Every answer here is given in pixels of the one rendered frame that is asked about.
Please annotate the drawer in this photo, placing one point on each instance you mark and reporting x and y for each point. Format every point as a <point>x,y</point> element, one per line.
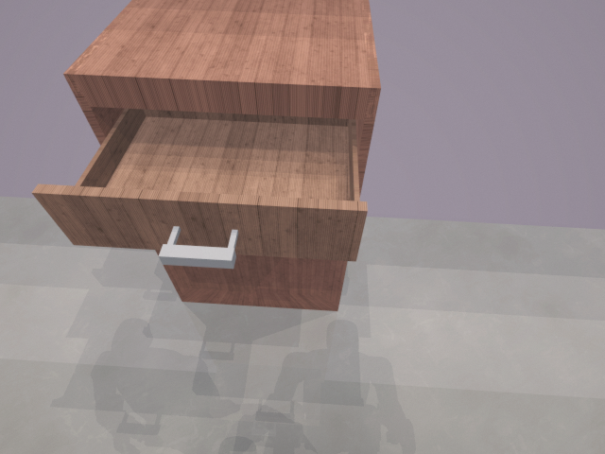
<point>288,184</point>

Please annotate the cabinet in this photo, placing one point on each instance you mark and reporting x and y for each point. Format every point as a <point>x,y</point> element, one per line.
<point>307,58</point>

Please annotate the handle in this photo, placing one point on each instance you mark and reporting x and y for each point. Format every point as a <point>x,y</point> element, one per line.
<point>198,256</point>

